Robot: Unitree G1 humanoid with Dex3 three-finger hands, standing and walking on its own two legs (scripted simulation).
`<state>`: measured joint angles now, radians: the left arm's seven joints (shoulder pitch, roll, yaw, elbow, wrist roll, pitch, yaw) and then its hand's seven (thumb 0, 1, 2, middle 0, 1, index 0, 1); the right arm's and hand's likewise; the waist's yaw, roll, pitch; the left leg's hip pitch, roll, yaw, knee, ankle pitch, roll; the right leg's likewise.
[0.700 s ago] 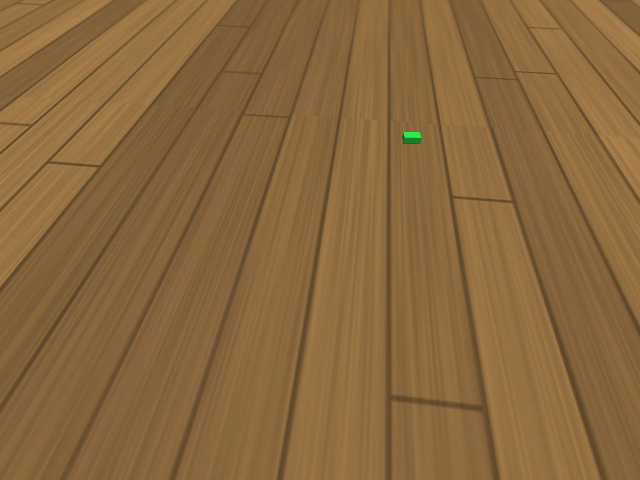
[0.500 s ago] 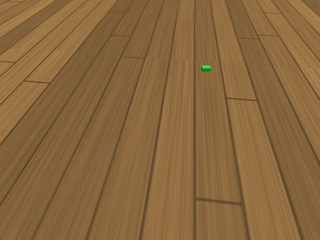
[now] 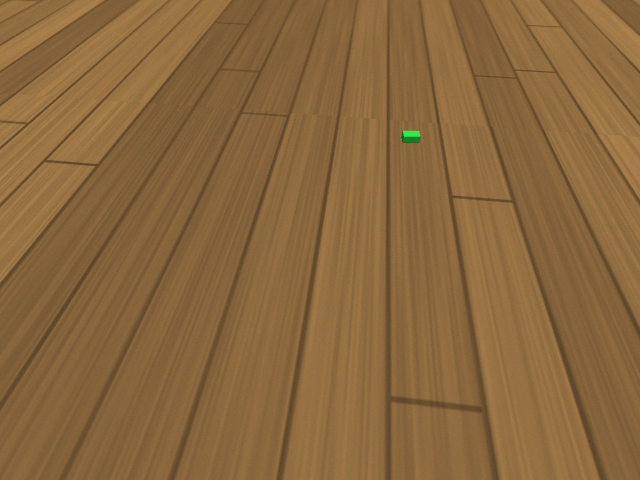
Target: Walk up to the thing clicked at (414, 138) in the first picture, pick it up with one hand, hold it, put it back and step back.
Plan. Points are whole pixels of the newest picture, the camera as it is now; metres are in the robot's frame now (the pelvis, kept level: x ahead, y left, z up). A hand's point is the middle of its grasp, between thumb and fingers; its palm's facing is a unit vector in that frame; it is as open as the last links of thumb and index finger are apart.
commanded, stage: stand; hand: left
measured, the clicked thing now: (410, 136) +1.98 -0.56 -0.76
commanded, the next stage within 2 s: walk up in 0.42 s
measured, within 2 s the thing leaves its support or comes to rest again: neither
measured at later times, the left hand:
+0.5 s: hand out of the picture +0.08 +0.26 -0.15, palm faces -0.06 -0.94 -0.33, open 7.4 cm
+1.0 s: hand (234, 409) +0.27 +0.13 -0.14, palm faces -0.21 -0.91 -0.36, open 7.4 cm
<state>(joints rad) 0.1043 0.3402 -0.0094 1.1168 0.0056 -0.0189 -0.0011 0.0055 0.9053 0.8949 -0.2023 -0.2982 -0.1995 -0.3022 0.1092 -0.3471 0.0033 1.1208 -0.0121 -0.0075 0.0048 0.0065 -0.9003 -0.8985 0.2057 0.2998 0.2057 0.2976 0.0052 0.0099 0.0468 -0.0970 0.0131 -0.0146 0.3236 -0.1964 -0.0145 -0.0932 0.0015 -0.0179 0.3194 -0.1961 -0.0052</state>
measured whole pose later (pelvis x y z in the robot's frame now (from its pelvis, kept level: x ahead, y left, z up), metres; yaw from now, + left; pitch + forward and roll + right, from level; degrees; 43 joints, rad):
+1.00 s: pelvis +0.17 -0.12 -0.01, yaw -15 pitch -2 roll +0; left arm 0.31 0.38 0.05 0.94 0.00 -0.06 -0.09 0.01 0.90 0.89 -0.20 -0.30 -0.20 -0.30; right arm 0.20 -0.45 -0.07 0.94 -0.03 -0.05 0.10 0.01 -0.90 -0.90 0.20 0.30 0.20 0.30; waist 0.05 0.06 0.02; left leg -0.51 0.12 0.03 0.93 -0.26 -0.01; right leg -0.15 0.01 -0.03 0.44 -0.26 -0.04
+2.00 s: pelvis +0.69 -0.31 -0.01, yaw -23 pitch -2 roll -2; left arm 0.34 0.42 0.05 0.89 0.01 -0.10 -0.06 0.01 0.90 0.89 -0.21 -0.30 -0.20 -0.30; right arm 0.25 -0.44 -0.07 0.90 -0.03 -0.05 0.10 0.01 -0.90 -0.90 0.20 0.30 0.20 0.30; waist 0.05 0.05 0.05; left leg -0.53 0.12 0.02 0.64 -0.11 0.00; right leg -0.06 0.01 -0.08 0.42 -0.33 -0.02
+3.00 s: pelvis +1.12 -0.48 -0.03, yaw -21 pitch -3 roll +0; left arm 0.35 0.44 0.04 0.91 0.01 -0.06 -0.04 0.01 0.90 0.89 -0.20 -0.30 -0.20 -0.30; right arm 0.24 -0.42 -0.08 0.88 -0.03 -0.07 0.08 0.01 -0.90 -0.90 0.21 0.30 0.21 0.30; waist 0.04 -0.02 0.06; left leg -0.38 0.04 0.08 0.63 -0.21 0.02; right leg -0.20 -0.09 -0.07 0.81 -0.46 -0.02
